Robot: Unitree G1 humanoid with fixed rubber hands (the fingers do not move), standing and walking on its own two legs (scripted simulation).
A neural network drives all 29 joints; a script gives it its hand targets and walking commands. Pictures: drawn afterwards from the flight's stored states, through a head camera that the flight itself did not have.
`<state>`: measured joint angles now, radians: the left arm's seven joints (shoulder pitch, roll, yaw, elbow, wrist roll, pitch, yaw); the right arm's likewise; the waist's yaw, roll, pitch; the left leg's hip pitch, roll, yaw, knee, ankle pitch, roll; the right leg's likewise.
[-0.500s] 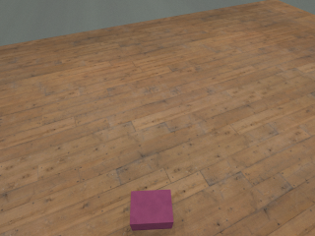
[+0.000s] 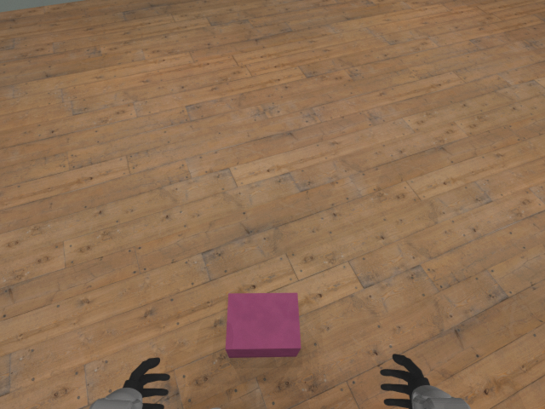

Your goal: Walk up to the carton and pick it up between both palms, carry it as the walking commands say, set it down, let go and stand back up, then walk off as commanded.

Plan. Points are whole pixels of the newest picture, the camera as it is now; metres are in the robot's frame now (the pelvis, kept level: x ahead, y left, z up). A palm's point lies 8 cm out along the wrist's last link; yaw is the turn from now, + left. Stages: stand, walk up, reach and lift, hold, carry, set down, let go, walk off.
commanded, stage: reach and lift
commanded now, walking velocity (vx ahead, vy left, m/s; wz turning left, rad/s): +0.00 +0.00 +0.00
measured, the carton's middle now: (262, 325) +0.40 +0.01 -0.68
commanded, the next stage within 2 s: none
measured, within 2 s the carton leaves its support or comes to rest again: neither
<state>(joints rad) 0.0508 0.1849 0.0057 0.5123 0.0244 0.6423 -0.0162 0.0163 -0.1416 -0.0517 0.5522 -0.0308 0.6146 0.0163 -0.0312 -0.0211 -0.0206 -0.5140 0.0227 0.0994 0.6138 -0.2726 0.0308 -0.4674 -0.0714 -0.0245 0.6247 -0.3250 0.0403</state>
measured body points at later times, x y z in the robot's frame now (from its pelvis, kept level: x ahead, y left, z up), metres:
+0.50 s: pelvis -0.08 -0.02 -0.06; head +0.05 -0.01 +0.37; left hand +0.21 +0.23 -0.16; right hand +0.19 -0.22 -0.16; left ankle +0.01 +0.10 -0.72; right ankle -0.02 -0.15 -0.72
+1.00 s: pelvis -0.08 -0.01 -0.10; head +0.17 +0.00 +0.28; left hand +0.36 +0.23 -0.20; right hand +0.36 -0.19 -0.20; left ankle +0.01 +0.10 -0.72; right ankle -0.02 -0.15 -0.72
